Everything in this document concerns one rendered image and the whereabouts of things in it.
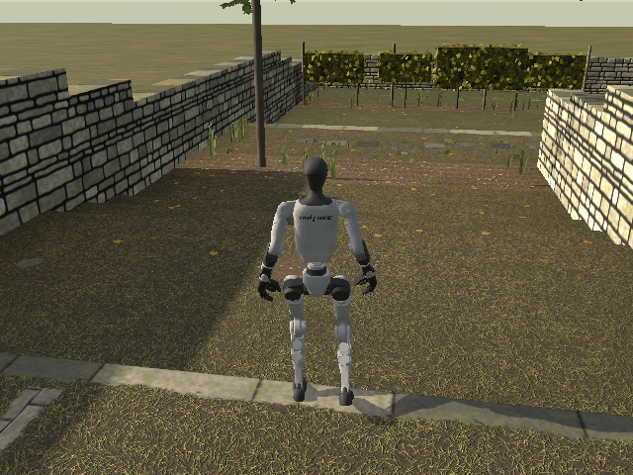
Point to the left robot upper arm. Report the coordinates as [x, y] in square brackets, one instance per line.
[284, 210]

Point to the right robot forearm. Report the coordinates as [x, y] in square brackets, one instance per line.
[365, 262]

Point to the robot left hand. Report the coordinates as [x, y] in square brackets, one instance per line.
[272, 286]

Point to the robot left foot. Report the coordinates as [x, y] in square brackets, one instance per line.
[299, 394]

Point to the right robot upper arm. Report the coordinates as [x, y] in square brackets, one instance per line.
[347, 210]

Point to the left robot shin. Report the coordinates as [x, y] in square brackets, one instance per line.
[298, 355]

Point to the robot right hand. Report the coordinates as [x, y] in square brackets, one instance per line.
[361, 279]

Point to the left robot forearm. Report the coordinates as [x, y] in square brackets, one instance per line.
[268, 265]

